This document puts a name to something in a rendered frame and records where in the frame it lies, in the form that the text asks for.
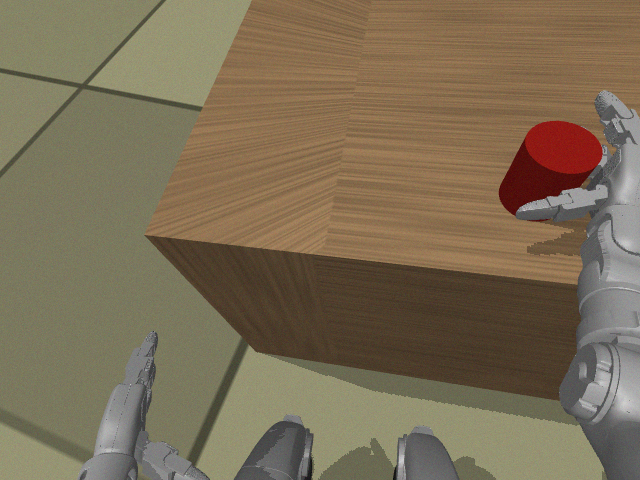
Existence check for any right robot arm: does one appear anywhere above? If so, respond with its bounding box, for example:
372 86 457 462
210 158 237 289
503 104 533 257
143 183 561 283
559 205 640 480

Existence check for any left robot arm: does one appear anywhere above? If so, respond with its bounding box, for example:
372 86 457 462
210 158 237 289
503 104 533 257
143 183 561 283
77 453 138 480

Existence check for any left robot hand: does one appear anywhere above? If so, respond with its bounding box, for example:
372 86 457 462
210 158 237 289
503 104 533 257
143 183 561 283
93 331 210 480

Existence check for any can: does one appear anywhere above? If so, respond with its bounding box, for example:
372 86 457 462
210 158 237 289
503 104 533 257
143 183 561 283
499 121 603 222

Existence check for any right robot hand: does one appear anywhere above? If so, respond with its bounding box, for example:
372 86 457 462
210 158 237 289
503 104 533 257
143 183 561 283
515 90 640 222

